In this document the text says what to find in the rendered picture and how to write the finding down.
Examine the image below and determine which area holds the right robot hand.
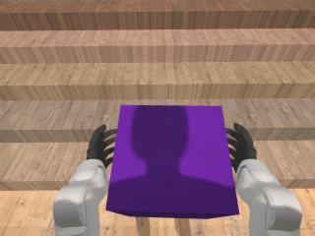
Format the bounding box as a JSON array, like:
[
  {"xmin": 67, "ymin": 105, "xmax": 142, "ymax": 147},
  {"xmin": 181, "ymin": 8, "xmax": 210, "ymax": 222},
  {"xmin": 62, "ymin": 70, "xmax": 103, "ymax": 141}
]
[{"xmin": 225, "ymin": 123, "xmax": 257, "ymax": 173}]

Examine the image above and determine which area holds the robot right forearm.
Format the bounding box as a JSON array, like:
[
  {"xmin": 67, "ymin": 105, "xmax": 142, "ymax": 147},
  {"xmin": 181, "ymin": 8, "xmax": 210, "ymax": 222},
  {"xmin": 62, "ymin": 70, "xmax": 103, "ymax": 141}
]
[{"xmin": 235, "ymin": 158, "xmax": 302, "ymax": 236}]

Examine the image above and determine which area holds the carton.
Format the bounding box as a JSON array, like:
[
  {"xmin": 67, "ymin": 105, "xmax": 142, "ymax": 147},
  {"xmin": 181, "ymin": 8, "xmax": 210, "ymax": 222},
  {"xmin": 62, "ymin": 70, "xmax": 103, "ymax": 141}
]
[{"xmin": 105, "ymin": 105, "xmax": 240, "ymax": 219}]

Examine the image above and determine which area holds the robot left forearm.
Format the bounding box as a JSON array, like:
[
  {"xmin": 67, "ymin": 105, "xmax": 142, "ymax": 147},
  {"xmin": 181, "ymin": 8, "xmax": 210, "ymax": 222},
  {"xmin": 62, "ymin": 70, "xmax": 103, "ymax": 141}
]
[{"xmin": 52, "ymin": 158, "xmax": 108, "ymax": 236}]

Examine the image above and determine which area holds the left robot hand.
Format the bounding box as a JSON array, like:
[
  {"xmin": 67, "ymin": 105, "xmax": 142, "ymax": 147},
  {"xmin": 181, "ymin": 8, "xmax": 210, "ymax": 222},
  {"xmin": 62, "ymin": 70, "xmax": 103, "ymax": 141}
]
[{"xmin": 86, "ymin": 124, "xmax": 117, "ymax": 169}]

